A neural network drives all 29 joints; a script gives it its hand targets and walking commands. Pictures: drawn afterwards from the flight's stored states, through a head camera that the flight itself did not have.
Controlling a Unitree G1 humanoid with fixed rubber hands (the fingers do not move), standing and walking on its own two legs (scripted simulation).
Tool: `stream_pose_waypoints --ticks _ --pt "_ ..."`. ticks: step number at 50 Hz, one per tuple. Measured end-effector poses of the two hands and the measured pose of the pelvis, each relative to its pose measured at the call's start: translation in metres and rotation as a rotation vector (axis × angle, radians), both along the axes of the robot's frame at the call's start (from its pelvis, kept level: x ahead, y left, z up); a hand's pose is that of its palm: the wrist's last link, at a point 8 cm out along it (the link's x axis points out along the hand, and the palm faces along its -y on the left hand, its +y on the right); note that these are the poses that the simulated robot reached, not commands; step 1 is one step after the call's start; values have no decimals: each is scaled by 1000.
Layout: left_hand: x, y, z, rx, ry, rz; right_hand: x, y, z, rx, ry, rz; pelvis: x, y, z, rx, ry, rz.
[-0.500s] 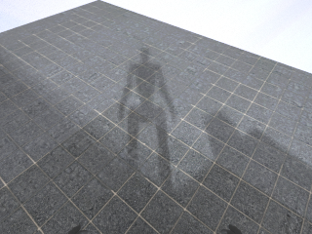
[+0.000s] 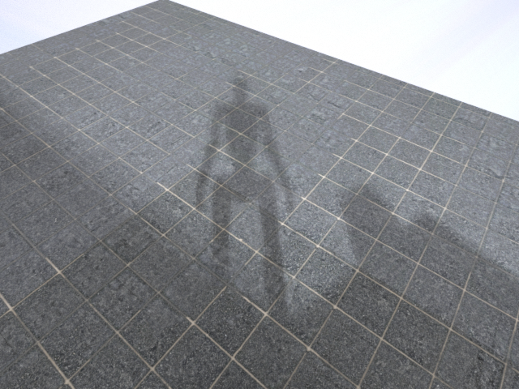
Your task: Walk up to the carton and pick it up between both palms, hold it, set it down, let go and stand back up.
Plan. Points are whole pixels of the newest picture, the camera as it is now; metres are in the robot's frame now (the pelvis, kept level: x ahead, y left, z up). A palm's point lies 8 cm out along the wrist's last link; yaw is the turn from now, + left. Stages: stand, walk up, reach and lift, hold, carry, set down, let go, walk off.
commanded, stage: stand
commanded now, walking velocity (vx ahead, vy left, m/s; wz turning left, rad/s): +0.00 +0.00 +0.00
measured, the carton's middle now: out of the picture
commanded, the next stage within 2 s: walk up in 1.96 s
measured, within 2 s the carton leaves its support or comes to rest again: neither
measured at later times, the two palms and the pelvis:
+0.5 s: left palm out of the picture -0.02 +0.21 -0.14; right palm out of the picture -0.02 -0.22 -0.14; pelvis -0.01 +0.00 +0.00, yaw +0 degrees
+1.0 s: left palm out of the picture -0.04 +0.20 -0.14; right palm out of the picture -0.05 -0.20 -0.15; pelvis -0.01 +0.00 +0.00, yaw +0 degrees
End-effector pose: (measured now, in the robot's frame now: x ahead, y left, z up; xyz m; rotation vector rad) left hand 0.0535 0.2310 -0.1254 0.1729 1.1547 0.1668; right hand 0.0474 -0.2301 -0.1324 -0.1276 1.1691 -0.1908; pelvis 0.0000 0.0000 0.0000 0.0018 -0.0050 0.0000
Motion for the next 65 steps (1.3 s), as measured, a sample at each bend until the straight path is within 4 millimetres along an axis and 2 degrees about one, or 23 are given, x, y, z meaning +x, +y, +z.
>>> stream_pose_waypoints --ticks 16,33,43,51,65 --pt "-46 -5 -6 -13 145 40 -48 8 -8 29 148 -34 -4 -1 5 3 -20 -3" --pt "-89 -25 -13 -52 261 63 -87 23 -14 73 262 -44 -11 -3 5 4 -26 -3" --pt "-97 -31 -14 -66 276 62 -98 27 -15 80 290 -43 -13 -4 5 3 -25 -5" --pt "-97 -27 -14 -55 278 57 -101 26 -15 79 295 -47 -14 -4 5 4 -26 -9" --pt "-102 -34 -16 -77 287 54 -107 30 -14 84 307 -45 -15 -4 5 3 -22 -8"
